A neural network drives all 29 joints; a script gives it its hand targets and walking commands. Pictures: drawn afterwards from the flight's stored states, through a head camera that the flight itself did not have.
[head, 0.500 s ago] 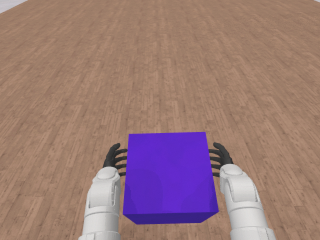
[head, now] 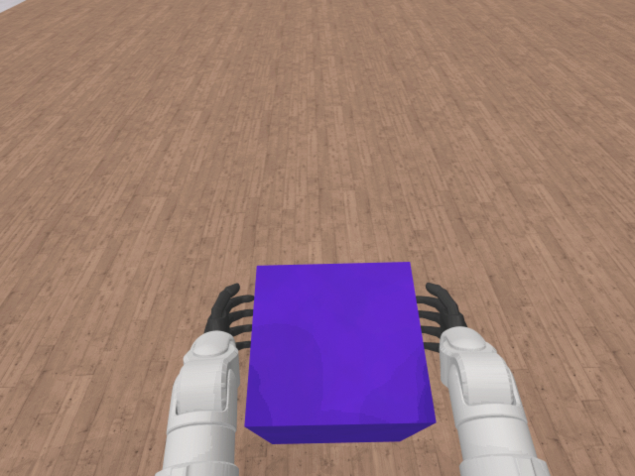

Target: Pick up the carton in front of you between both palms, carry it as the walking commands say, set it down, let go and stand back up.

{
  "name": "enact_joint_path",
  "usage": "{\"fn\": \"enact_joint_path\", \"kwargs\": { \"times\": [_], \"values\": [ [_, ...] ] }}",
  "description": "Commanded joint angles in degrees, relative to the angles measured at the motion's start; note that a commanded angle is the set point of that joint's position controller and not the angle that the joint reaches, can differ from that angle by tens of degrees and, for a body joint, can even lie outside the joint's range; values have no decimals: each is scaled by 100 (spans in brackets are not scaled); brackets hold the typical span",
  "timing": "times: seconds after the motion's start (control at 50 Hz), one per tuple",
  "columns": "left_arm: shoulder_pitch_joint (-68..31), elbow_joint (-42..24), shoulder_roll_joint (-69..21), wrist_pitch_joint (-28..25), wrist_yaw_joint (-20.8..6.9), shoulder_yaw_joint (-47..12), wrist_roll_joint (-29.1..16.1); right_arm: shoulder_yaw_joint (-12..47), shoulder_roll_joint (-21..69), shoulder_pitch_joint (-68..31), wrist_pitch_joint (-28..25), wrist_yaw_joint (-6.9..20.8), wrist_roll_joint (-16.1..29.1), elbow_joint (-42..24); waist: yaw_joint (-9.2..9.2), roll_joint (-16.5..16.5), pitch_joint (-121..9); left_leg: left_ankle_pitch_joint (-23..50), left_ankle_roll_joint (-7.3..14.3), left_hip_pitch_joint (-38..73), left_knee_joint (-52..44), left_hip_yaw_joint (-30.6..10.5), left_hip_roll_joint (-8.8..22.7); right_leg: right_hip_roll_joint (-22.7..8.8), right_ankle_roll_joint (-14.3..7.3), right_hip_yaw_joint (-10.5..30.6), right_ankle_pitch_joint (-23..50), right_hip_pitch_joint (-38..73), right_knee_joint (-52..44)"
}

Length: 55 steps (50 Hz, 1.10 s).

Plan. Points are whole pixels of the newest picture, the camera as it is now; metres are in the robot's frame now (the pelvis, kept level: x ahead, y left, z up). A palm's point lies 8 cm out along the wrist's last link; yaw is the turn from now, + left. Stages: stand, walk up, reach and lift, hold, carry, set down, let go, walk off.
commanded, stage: hold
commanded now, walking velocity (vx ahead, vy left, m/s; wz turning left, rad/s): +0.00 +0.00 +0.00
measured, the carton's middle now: (334, 361) +0.31 +0.00 -0.06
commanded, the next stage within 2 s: set down in 0.12 s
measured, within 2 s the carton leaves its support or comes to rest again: neither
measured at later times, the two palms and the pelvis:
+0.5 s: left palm (230, 336) +0.31 +0.14 +0.01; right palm (439, 331) +0.31 -0.15 +0.00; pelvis -0.04 -0.01 -0.02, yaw -1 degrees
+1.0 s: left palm (257, 374) +0.36 +0.14 -0.20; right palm (410, 363) +0.38 -0.15 -0.21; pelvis -0.05 -0.01 -0.14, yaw -1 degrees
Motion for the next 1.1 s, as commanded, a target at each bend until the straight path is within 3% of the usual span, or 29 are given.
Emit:
{"fn": "enact_joint_path", "kwargs": {
  "times": [0.0, 0.16, 0.24, 0.3, 0.38, 0.48, 0.58, 0.68, 0.76, 0.8, 0.86, 0.96, 1.08],
  "values": [
    [-2092, -187, -5398, -162, -1370, -2861, -1314, 3020, 5284, -2712, -406, 1422, 1475, -585, 96, -13, -1492, 2073, -1, 1472, -328, -1191, -588, 695, -58, 1010, 1728, 606, -487],
    [-2807, 220, -5339, -169, -1480, -2535, -1139, 2486, 5241, -3268, -436, 1467, 1201, -23, -17, 84, -768, 172, 5, 1155, -519, -1118, -515, 600, -174, 1006, 69, 285, -668],
    [-3881, 1227, -5450, -391, -1616, -1812, -815, 1840, 5354, -4402, -683, 1643, 895, 1110, 81, 4, -496, -1113, 75, 806, -342, -1158, -459, 526, -240, 1017, -1080, -149, -459],
    [-4691, 2172, -5381, -648, -1616, -1004, -412, 1060, 5264, -5190, -987, 1683, 452, 2120, 95, 58, -343, -1631, 85, 398, -146, -1274, -420, 509, -252, 1026, -1484, -416, -117],
    [-5010, 2958, -4889, -929, -1341, 149, 198, -106, 4592, -5500, -1301, 1475, -279, 2924, 105, 126, -149, -1703, 62, -173, 188, -1249, -461, 576, -250, 1003, -1482, -931, 290],
    [-4732, 3091, -3959, -1427, -1024, 981, 802, -963, 3586, -5138, -1793, 1215, -893, 3184, 196, 5, -508, -803, -41, -996, 820, -1015, -610, 705, -203, 952, -812, -1771, 848],
    [-4675, 2892, -4083, -2303, -957, 541, 647, -411, 3741, -5227, -2668, 1197, -642, 3064, 281, -52, -1620, 2, -96, -1714, 1537, -988, -737, 870, -124, 925, -134, -2433, 1453],
    [-5115, 2630, -4791, -3135, -1041, -665, 110, 864, 4403, -5686, -3473, 1218, -51, 2774, 319, -84, -3565, 876, -133, -2315, 2545, -997, -827, 956, -20, 957, 779, -3036, 2374],
    [-5390, 1994, -5193, -3286, -1059, -1803, -419, 2011, 4779, -6024, -3617, 1171, 564, 2178, 281, -141, -5970, 1675, -232, -2672, 3420, -884, -914, 992, 126, 972, 1722, -3082, 3205],
    [-5367, 1839, -5305, -3183, -1065, -2118, -582, 2330, 4888, -6029, -3528, 1156, 731, 2029, 297, -162, -6549, 1724, -261, -2977, 3687, -843, -940, 1002, 169, 955, 1814, -3259, 3469],
    [-5261, 1969, -5414, -2942, -1112, -2186, -630, 2427, 4982, -5927, -3299, 1219, 772, 2146, 296, -195, -6379, 1247, -266, -3671, 3904, -804, -960, 1017, 163, 892, 1310, -3897, 3677],
    [-5312, 2512, -5347, -2656, -1152, -1745, -517, 2012, 4862, -5949, -3019, 1330, 637, 2734, 272, -258, -5499, 338, -271, -4782, 4197, -775, -977, 1048, 129, 764, 322, -5073, 3986],
    [-5599, 2811, -5158, -2723, -1011, -1282, -446, 1587, 4594, -6268, -3095, 1294, 606, 3155, 333, -226, -5402, 227, -303, -5620, 4774, -747, -1024, 1112, 117, 734, 178, -5927, 4592]
  ]
}}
